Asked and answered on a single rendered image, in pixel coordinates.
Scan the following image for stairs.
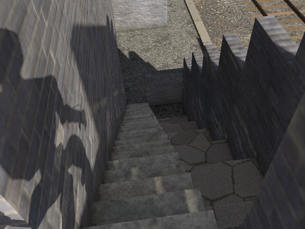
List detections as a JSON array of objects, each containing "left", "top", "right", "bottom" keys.
[{"left": 82, "top": 102, "right": 218, "bottom": 229}]

